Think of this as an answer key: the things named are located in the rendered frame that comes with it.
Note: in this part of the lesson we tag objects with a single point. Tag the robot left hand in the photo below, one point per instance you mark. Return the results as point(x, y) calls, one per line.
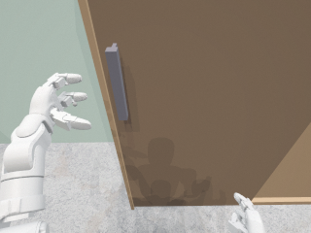
point(45, 102)

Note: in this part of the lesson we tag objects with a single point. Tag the robot right hand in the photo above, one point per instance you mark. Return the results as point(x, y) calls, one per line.
point(250, 222)

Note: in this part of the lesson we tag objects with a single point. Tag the handle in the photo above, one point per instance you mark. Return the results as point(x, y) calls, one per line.
point(114, 67)

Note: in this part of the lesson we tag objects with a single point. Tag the wardrobe door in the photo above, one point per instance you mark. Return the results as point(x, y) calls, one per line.
point(292, 177)
point(217, 93)

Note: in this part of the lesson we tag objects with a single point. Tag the left robot upper arm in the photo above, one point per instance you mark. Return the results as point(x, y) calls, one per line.
point(30, 227)

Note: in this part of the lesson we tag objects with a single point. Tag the robot left forearm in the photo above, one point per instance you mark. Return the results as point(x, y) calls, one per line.
point(23, 170)

